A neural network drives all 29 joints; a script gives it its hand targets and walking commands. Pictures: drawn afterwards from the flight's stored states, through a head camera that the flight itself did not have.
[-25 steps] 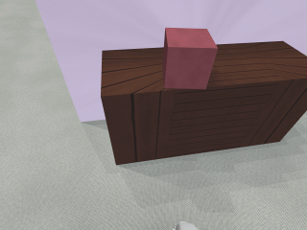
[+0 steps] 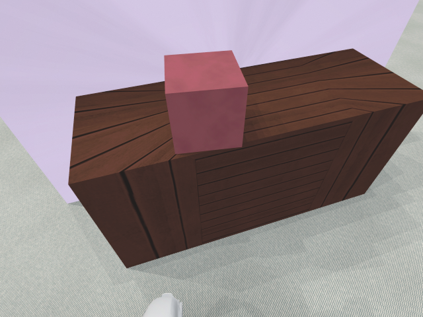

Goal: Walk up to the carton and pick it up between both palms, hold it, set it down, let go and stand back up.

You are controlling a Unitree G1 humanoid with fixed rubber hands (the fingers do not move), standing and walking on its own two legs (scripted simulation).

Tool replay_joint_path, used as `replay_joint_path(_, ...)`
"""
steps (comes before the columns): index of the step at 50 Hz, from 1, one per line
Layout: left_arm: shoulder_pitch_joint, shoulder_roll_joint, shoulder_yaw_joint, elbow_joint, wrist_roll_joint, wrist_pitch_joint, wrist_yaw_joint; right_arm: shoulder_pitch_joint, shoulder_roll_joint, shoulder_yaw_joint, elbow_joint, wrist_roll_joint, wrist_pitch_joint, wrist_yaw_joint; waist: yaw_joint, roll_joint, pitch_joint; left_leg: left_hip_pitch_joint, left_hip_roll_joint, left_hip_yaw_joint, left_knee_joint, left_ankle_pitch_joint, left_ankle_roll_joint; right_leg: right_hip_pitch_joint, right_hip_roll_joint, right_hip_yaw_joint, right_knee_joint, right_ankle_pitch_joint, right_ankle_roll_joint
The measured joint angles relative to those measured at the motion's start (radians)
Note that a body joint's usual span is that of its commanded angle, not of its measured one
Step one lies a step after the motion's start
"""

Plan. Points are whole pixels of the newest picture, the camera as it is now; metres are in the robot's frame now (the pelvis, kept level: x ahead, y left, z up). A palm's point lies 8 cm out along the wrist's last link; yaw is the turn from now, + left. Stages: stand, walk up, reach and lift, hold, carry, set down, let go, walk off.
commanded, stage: walk up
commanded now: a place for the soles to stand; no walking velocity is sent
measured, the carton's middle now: (203, 101) +0.74 +0.05 +0.00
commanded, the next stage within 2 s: none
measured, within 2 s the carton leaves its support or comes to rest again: neither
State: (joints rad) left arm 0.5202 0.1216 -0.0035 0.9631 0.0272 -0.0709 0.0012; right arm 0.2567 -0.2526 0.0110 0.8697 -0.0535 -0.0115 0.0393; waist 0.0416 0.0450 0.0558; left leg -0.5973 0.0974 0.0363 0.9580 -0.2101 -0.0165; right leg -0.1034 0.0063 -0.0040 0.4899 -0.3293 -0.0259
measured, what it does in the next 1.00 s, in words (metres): walks ahead: left foot, then right foot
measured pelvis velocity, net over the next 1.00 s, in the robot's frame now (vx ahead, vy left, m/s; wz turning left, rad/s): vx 0.26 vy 0.03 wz -0.11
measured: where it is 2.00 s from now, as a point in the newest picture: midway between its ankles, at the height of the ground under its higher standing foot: outside the picture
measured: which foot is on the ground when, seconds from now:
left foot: up 0.00-0.14, down 0.16-1.00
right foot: down 0.00-0.18, up 0.20-0.58, down 0.60-1.00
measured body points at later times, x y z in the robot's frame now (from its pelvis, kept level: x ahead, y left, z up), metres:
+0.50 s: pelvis +0.22 +0.05 +0.00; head +0.24 +0.06 +0.45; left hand +0.31 +0.30 -0.14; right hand +0.18 -0.19 -0.14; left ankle +0.22 +0.15 -0.74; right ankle +0.29 -0.10 -0.68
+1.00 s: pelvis +0.26 +0.03 -0.02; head +0.27 +0.04 +0.43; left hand +0.39 +0.26 -0.15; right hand +0.28 -0.22 -0.15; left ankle +0.25 +0.16 -0.74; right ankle +0.35 -0.09 -0.74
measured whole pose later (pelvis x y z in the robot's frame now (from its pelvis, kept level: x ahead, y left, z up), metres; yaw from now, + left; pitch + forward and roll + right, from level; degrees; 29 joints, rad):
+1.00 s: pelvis +0.26 +0.03 -0.02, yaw -6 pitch -3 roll +0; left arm 0.14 0.23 -0.02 0.93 0.01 0.04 0.01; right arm 0.30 -0.21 0.02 0.89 0.01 0.01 -0.01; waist 0.00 -0.02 0.07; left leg -0.20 0.03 0.04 0.66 -0.40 -0.01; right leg -0.38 -0.02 -0.05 0.60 -0.16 -0.02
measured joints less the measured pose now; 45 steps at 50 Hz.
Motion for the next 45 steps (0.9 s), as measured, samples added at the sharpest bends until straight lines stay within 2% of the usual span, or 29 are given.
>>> replay_joint_path(4,0.001,0.014,0.004,0.004,0.011,-0.012,-0.004,0.0,0.01,-0.005,-0.004,-0.001,-0.005,0.003,0.001,0.003,-0.006,0.031,0.005,0.003,-0.192,0.11,0.006,0.06,0.0,0.0,-0.01,-0.057,0.021)
replay_joint_path(8,-0.001,0.044,0.012,-0.001,0.029,-0.007,-0.004,0.014,0.027,-0.015,-0.009,-0.009,-0.025,-0.006,0.008,-0.013,-0.005,0.147,-0.025,0.031,-0.339,0.096,0.03,0.101,-0.021,0.007,0.064,-0.173,0.05)
replay_joint_path(10,-0.025,0.072,0.015,0.003,0.032,0.007,-0.005,0.006,0.053,-0.024,-0.013,-0.014,-0.043,-0.017,0.0,-0.072,0.021,0.154,-0.066,0.068,-0.274,0.016,0.051,0.059,-0.07,0.033,0.233,-0.243,0.027)
replay_joint_path(13,-0.062,0.091,0.011,-0.016,0.017,0.037,-0.002,0.014,0.067,-0.02,-0.031,0.015,-0.042,-0.032,-0.016,-0.07,0.05,0.178,-0.05,0.084,-0.2,-0.066,0.056,-0.093,-0.02,0.058,0.601,-0.209,0.01)
replay_joint_path(16,-0.107,0.118,0.019,-0.039,0.012,0.043,-0.004,0.044,0.08,-0.012,-0.032,0.029,-0.038,-0.045,-0.037,-0.076,0.063,0.268,-0.042,0.101,-0.273,-0.073,0.054,-0.239,0.0,0.039,0.761,-0.145,0.006)
replay_joint_path(23,-0.207,0.14,0.039,-0.101,0.02,0.042,-0.013,0.15,0.076,-0.013,0.015,0.018,-0.058,-0.045,-0.066,-0.078,0.055,0.431,-0.037,0.136,-0.427,-0.078,0.045,-0.435,-0.035,0.025,0.625,-0.011,0.024)
replay_joint_path(26,-0.255,0.122,0.033,-0.112,0.013,0.046,-0.009,0.172,0.073,-0.008,0.03,0.017,-0.049,-0.047,-0.067,-0.072,0.06,0.458,-0.03,0.149,-0.42,-0.11,0.031,-0.43,-0.051,0.004,0.427,0.105,0.031)
replay_joint_path(29,-0.294,0.094,0.019,-0.114,0.013,0.044,-0.004,0.173,0.066,0.003,0.027,0.021,-0.031,-0.043,-0.078,-0.065,0.076,0.455,-0.019,0.155,-0.336,-0.181,0.012,-0.362,-0.044,-0.025,0.24,0.249,0.023)
replay_joint_path(30,-0.301,0.084,0.014,-0.113,0.015,0.042,-0.001,0.171,0.061,0.008,0.027,0.025,-0.023,-0.042,-0.08,-0.062,0.077,0.449,-0.013,0.155,-0.293,-0.214,0.005,-0.323,-0.038,-0.033,0.189,0.247,0.01)
replay_joint_path(32,-0.322,0.053,0.005,-0.104,0.017,0.042,0.004,0.142,0.044,0.013,0.031,0.035,-0.003,-0.04,-0.079,-0.022,0.089,0.424,0.02,0.137,-0.197,-0.273,0.002,-0.295,-0.006,-0.044,0.178,0.122,-0.009)
replay_joint_path(35,-0.352,0.022,-0.013,-0.108,-0.024,0.061,0.01,0.096,0.033,0.02,0.017,0.048,0.037,-0.053,-0.078,-0.002,0.1,0.364,-0.016,0.054,-0.06,-0.413,0.009,-0.309,-0.002,-0.049,0.217,0.111,-0.02)
replay_joint_path(37,-0.369,0.011,-0.021,-0.107,-0.034,0.078,0.02,0.066,0.03,0.023,0.018,0.051,0.057,-0.059,-0.067,0.004,0.091,0.336,-0.035,0.018,-0.038,-0.46,0.006,-0.307,-0.001,-0.049,0.196,0.12,-0.021)
replay_joint_path(40,-0.393,0.019,-0.027,-0.104,-0.019,0.095,0.027,0.035,0.033,0.022,0.013,0.054,0.049,-0.062,-0.06,-0.006,0.077,0.327,-0.047,-0.003,-0.121,-0.382,0.002,-0.311,-0.006,-0.052,0.165,0.141,-0.017)
replay_joint_path(43,-0.415,0.04,-0.027,-0.093,-0.013,0.105,0.025,0.026,0.035,0.012,0.008,0.049,0.029,-0.061,-0.057,-0.025,0.066,0.354,-0.059,-0.003,-0.247,-0.191,0.007,-0.321,-0.019,-0.054,0.172,0.142,-0.007)
replay_joint_path(45,-0.416,0.06,-0.023,-0.077,-0.019,0.113,0.021,0.029,0.039,0.009,0.007,0.048,0.024,-0.057,-0.052,-0.05,0.052,0.367,-0.074,0.008,-0.263,-0.177,0.008,-0.316,-0.031,-0.042,0.17,0.141,0.0)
